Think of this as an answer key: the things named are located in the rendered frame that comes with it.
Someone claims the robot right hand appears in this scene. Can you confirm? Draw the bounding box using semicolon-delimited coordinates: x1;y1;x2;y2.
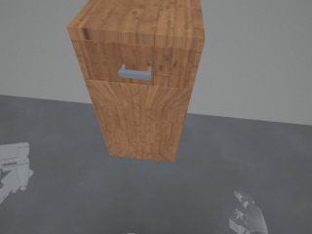
229;189;268;234

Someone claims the cabinet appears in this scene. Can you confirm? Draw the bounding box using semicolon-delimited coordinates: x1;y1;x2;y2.
67;0;206;163

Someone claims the drawer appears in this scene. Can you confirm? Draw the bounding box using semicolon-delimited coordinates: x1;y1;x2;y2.
78;39;195;89

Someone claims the handle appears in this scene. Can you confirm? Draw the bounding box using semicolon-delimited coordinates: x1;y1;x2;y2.
118;64;152;80

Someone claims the robot left hand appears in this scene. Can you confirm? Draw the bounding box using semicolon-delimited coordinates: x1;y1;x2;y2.
0;142;34;205

